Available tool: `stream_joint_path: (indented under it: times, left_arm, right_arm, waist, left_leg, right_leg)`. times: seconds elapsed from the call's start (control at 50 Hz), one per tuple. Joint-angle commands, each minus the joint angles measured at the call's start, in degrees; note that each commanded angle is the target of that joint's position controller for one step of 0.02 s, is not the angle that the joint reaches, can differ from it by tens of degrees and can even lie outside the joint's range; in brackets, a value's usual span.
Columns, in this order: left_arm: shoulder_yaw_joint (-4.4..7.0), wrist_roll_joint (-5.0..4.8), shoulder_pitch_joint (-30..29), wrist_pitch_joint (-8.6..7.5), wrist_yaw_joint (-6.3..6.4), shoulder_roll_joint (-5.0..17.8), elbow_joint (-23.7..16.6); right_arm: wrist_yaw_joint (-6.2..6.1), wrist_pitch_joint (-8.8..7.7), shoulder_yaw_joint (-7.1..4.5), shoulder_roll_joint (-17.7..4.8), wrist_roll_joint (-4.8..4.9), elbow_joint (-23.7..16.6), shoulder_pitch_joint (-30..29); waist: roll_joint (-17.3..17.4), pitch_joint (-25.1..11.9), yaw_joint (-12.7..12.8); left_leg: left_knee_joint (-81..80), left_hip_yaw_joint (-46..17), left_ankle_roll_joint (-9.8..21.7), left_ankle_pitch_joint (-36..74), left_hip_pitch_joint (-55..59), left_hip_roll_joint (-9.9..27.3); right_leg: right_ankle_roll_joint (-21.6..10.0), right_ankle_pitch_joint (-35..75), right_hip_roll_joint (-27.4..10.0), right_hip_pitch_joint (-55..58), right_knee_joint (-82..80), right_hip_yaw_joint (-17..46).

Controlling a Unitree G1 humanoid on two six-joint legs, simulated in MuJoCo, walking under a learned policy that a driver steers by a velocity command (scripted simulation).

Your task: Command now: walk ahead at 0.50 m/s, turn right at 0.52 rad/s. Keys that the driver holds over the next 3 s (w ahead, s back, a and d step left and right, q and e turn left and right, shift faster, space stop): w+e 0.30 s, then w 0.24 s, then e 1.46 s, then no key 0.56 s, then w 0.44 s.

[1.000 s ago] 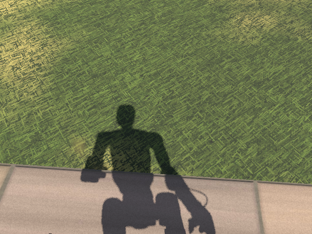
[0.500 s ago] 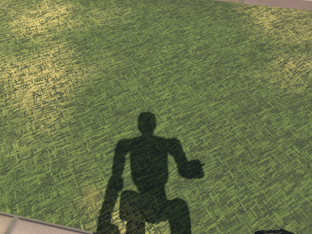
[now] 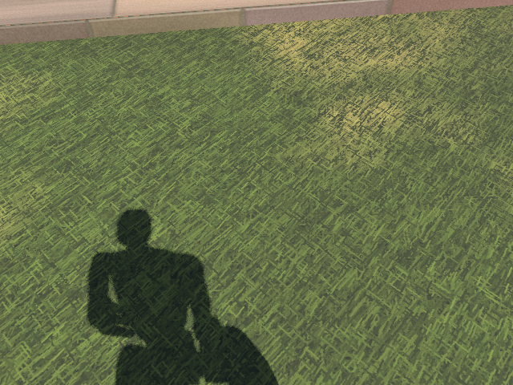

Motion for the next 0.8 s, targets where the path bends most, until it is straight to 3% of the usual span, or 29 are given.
stream_joint_path:
  times: [0.02, 0.06, 0.12, 0.14, 0.18, 0.2, 0.22, 0.24, 0.26, 0.28, 0.3, 0.32, 0.34, 0.36, 0.38, 0.4, 0.44, 0.48, 0.52, 0.56, 0.6, 0.62, 0.64, 0.66, 0.68, 0.7, 0.72, 0.76, 0.8]
  left_arm:
    - [-0.48, 0.03, -11.45, 0.07, -0.28, 0.75, -4.21]
    - [-1.20, -0.32, -13.46, 0.92, -0.43, 0.00, -5.09]
    - [-0.03, 0.40, -10.25, 1.03, 0.84, 4.73, -3.62]
    - [0.36, 0.25, -7.04, 0.92, 1.29, 5.71, -2.80]
    - [2.72, -1.57, 12.09, -0.47, 2.46, 11.19, 1.84]
    - [5.92, -7.47, 16.33, 0.04, 3.23, 18.15, 0.52]
    - [5.37, -5.45, 23.27, -0.82, 3.13, 22.04, 3.15]
    - [5.82, -6.89, 29.83, 0.31, 2.39, 18.27, 5.41]
    - [5.33, -6.33, 26.39, 0.72, 2.49, 16.33, 4.99]
    - [4.11, -6.53, 17.50, 0.70, 2.98, 12.19, 2.78]
    - [2.80, -5.69, 11.67, 0.60, 3.33, 8.63, 0.71]
    - [2.73, -4.47, 7.48, 0.77, 3.57, 9.12, -0.96]
    - [2.93, -3.71, 6.12, 1.07, 3.46, 9.97, -1.76]
    - [2.33, -3.98, 5.58, 0.65, 3.51, 8.91, -1.57]
    - [2.44, -4.74, 3.08, 0.31, 4.08, 9.81, -2.29]
    - [2.39, -4.22, 3.19, -0.16, 4.85, 10.34, -2.25]
    - [2.55, -4.20, 7.50, -0.34, 6.13, 10.17, -0.94]
    - [3.10, -5.01, 12.05, -0.39, 6.40, 11.44, 0.97]
    - [3.46, -5.69, 14.15, -0.05, 6.48, 11.33, 2.55]
    - [3.86, -5.30, 15.23, 0.53, 6.65, 11.32, 3.56]
    - [3.76, -4.77, 12.28, 1.27, 6.71, 11.17, 2.83]
    - [2.97, -3.81, 12.94, 1.38, 6.33, 8.67, 1.43]
    - [1.16, -4.90, 22.79, 0.64, 5.64, 3.19, 2.26]
    - [2.14, -5.35, 21.78, 0.62, 5.12, 10.41, 2.26]
    - [3.48, -6.18, 12.90, 1.40, 5.33, 13.72, -0.48]
    - [3.72, -5.96, 8.11, 2.36, 5.88, 13.56, -2.07]
    - [3.91, -5.53, 7.63, 3.16, 6.20, 12.16, -2.33]
    - [3.99, -5.68, 11.63, 5.13, 6.21, 9.06, -2.29]
    - [3.62, -5.39, 11.88, 5.87, 6.58, 6.78, -3.35]
  right_arm:
    - [-0.77, 0.81, -0.93, -5.05, 1.03, 2.94, 10.27]
    - [-0.16, 1.86, -0.72, -5.90, 0.53, 3.48, 10.65]
    - [-0.70, 1.56, -1.55, -8.05, 1.09, 2.83, 9.32]
    - [-0.77, 1.67, -1.93, -9.78, 0.41, 2.47, 8.91]
    - [0.67, 2.11, -2.21, -12.46, -1.79, -0.12, 3.64]
    - [-1.81, 2.30, -5.17, -17.62, 8.49, -3.21, -4.29]
    - [-0.82, 0.76, -0.61, -4.68, 8.34, -3.97, 7.89]
    - [-0.80, -1.44, -1.43, -8.53, 9.95, -3.75, 4.89]
    - [-1.47, -2.27, -2.14, -9.48, 11.17, -8.53, -3.55]
    - [-2.63, -2.84, -2.32, -9.94, 10.04, -12.00, -11.42]
    - [-3.26, -2.35, -3.20, -10.69, 8.97, -12.47, -12.60]
    - [-3.15, -1.19, -3.42, -10.16, 8.09, -12.09, -8.55]
    - [-2.90, -0.13, -3.32, -8.19, 7.26, -11.69, -4.80]
    - [-2.68, 0.29, -3.71, -7.96, 7.56, -11.85, -4.08]
    - [-2.78, 0.62, -3.81, -8.17, 7.27, -13.44, -7.14]
    - [-3.04, 0.50, -3.69, -7.99, 6.25, -14.45, -11.44]
    - [-2.66, -0.50, -3.32, -7.48, 4.87, -15.43, -18.00]
    - [-2.03, -0.71, -3.18, -7.86, 6.09, -16.97, -23.63]
    - [-1.52, -0.44, -3.57, -9.79, 6.65, -19.00, -28.59]
    - [-1.05, -0.58, -4.44, -11.82, 6.01, -19.63, -28.59]
    - [-0.96, -1.09, -5.82, -14.43, 4.57, -16.24, -16.49]
    - [-0.72, -1.39, -6.29, -17.44, 3.21, -14.92, -8.65]
    - [-0.20, -1.08, -6.50, -19.04, 3.38, -13.58, -4.35]
    - [-0.31, -0.58, -5.87, -15.83, 4.90, -15.57, -5.26]
    - [-1.10, 0.30, -5.24, -13.90, 5.42, -17.07, -11.31]
    - [-1.72, 1.31, -4.54, -12.31, 5.34, -17.27, -16.04]
    - [-1.93, 1.92, -4.16, -11.29, 5.04, -16.76, -18.43]
    - [-1.48, 2.42, -4.12, -11.00, 4.16, -16.21, -21.16]
    - [-1.52, 2.42, -4.74, -12.80, 4.05, -16.01, -22.64]
  waist:
    - [1.39, 11.35, -3.12]
    - [3.72, 11.76, -2.98]
    - [1.45, 10.68, -0.78]
    - [2.82, 8.99, 0.94]
    - [2.67, 1.59, 9.74]
    - [5.89, 5.50, 16.33]
    - [-15.51, -15.33, 10.23]
    - [-2.29, -30.09, 14.58]
    - [-4.15, -22.12, 13.18]
    - [1.85, -12.13, 10.09]
    - [4.33, -5.91, 7.08]
    - [6.75, -4.41, 3.01]
    - [5.16, -3.93, 0.92]
    - [4.60, -2.63, -0.30]
    - [2.68, 2.35, -1.29]
    - [-0.08, 4.26, -0.37]
    - [-1.58, 2.61, 2.70]
    - [-2.19, 0.99, 5.77]
    - [-1.23, 2.54, 6.79]
    - [-0.61, 2.47, 5.48]
    - [-0.84, -3.61, -1.44]
    - [4.26, -11.11, -3.47]
    - [22.22, -23.60, -1.28]
    - [15.99, -30.17, -2.62]
    - [11.45, -20.55, -3.10]
    - [6.02, -12.05, -1.53]
    - [4.74, -6.88, 0.62]
    - [8.23, -3.58, 4.45]
    - [9.11, -3.51, 5.60]
  left_leg:
    - [-1.51, -2.94, 8.61, 32.97, 10.45, 15.64]
    - [-5.17, -2.68, 9.51, 34.26, 3.21, 15.88]
    - [-0.41, -0.59, 7.94, 48.47, 9.65, 16.43]
    - [3.14, -0.06, 7.02, 55.84, 9.75, 16.76]
    - [20.41, 2.12, 3.65, 57.89, -7.78, 13.42]
    - [45.85, 0.80, -1.73, 52.63, -31.71, 8.91]
    - [82.90, -6.60, -6.27, -15.86, -55.38, 0.11]
    - [87.45, -19.81, -4.72, -17.19, -51.40, 0.27]
    - [83.19, -19.64, -3.14, -13.20, -55.73, 3.38]
    - [76.90, -18.96, -2.13, -7.22, -57.13, 5.86]
    - [74.48, -17.29, -2.50, -2.93, -55.70, 6.49]
    - [72.26, -17.65, -2.93, -0.54, -50.00, 8.71]
    - [74.05, -17.57, -2.74, -1.24, -47.54, 9.76]
    - [67.84, -19.13, -2.06, 2.93, -46.23, 11.53]
    - [52.91, -17.52, -2.52, 7.92, -40.83, 11.52]
    - [44.12, -15.07, -3.23, 13.57, -37.34, 9.91]
    - [27.81, -12.86, -3.55, 29.71, -30.91, 6.81]
    - [19.50, -13.30, -2.94, 38.40, -31.06, 4.84]
    - [15.00, -14.38, -0.83, 37.38, -34.18, 4.52]
    - [13.12, -15.26, 1.79, 32.90, -33.94, 3.25]
    - [11.93, -14.33, 4.28, 37.23, -21.33, 1.42]
    - [16.67, -20.89, 8.04, 57.24, -4.51, 10.22]
    - [15.53, -44.11, 21.27, 66.70, 15.34, 27.98]
    - [12.54, -51.91, 20.71, 50.71, 17.10, 28.45]
    - [10.68, -43.73, 17.46, 43.81, 8.94, 26.15]
    - [8.69, -35.80, 14.80, 44.02, -1.66, 23.02]
    - [6.94, -31.19, 13.81, 44.72, -10.39, 21.06]
    - [2.71, -24.12, 12.30, 41.74, -22.43, 17.72]
    - [0.77, -20.41, 13.68, 45.14, -24.54, 18.37]
  right_leg:
    - [-0.54, 1.53, -2.92, -15.14, -14.32, -0.61]
    - [-0.76, 1.13, -0.75, -3.43, -11.48, -3.43]
    - [-1.48, -8.57, 1.88, -2.06, -12.48, -5.01]
    - [-1.87, -10.26, 2.97, 2.53, -11.16, -5.34]
    - [-4.27, -5.71, 7.34, 34.16, -4.76, -7.90]
    - [-7.67, 14.31, 3.37, 49.80, 3.05, -0.01]
    - [-24.43, 34.24, -15.79, 79.31, 4.88, 26.42]
    - [-25.21, 22.34, -14.45, 80.68, -3.50, 33.55]
    - [-20.99, 14.07, -11.61, 73.23, -8.20, 29.26]
    - [-16.91, 8.88, -9.13, 59.53, -12.15, 25.68]
    - [-16.11, 11.06, -8.75, 47.03, -14.24, 22.53]
    - [-16.32, 11.88, -8.50, 36.96, -16.36, 19.60]
    - [-16.80, 10.77, -9.17, 30.06, -17.22, 19.33]
    - [-15.18, 6.36, -8.08, 23.48, -19.00, 15.98]
    - [-12.86, 3.40, -2.93, 12.62, -22.19, 9.06]
    - [-11.98, 5.52, 0.58, 7.75, -23.00, 5.56]
    - [-10.53, 4.86, 4.33, 8.04, -21.42, 2.08]
    - [-10.09, 1.22, 1.73, 15.77, -22.08, 4.92]
    - [-8.83, -3.57, -0.96, 23.05, -20.96, 7.79]
    - [-7.31, 1.56, -2.46, 29.65, -16.32, 9.80]
    - [-3.78, 15.63, 1.29, 32.48, -1.95, 8.59]
    - [-1.10, 1.80, 6.15, 22.71, 14.31, 7.41]
    - [3.09, -46.87, 15.85, 6.37, 41.05, 6.13]
    - [3.04, -51.77, 13.21, 2.56, 47.66, 12.17]
    - [3.88, -47.90, 10.25, -1.99, 47.19, 9.96]
    - [4.75, -43.92, 7.56, -2.34, 43.48, 5.88]
    - [5.13, -42.01, 5.68, -0.93, 40.46, 4.45]
    - [5.10, -40.09, 3.61, 6.87, 33.84, 2.45]
    - [5.58, -38.59, 3.13, 7.75, 26.90, 0.62]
